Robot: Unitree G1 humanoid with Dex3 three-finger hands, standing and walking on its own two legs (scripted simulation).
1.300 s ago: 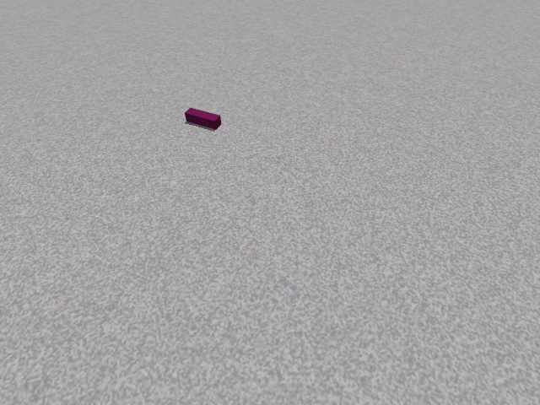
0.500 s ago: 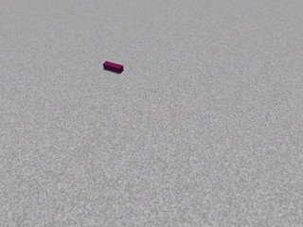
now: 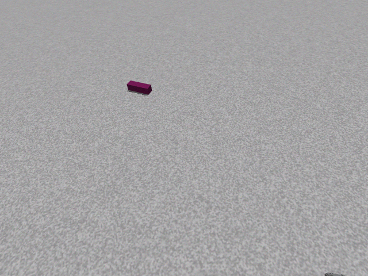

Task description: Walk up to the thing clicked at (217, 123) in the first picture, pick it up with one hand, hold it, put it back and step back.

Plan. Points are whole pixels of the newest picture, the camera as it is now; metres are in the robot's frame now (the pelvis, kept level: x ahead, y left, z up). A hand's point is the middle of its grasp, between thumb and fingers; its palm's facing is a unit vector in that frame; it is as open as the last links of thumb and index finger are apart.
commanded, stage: walk up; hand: left
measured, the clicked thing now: (139, 87) +1.83 +0.53 -0.75
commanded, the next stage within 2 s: none
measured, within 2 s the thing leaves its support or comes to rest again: neither
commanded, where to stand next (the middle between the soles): +1.39 +0.51 m, yaw -23 degrees
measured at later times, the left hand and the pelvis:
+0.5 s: hand (68, 205) +0.34 +0.37 -0.12, palm faces -0.22 -0.87 -0.45, open 7.4 cm; pelvis +0.18 +0.11 -0.01, yaw -9 degrees
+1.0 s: hand (69, 162) +0.53 +0.47 -0.18, palm faces -0.24 -0.86 -0.45, open 7.4 cm; pelvis +0.44 +0.18 -0.03, yaw -13 degrees
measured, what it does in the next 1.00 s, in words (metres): walks ahead: left foot, then right foot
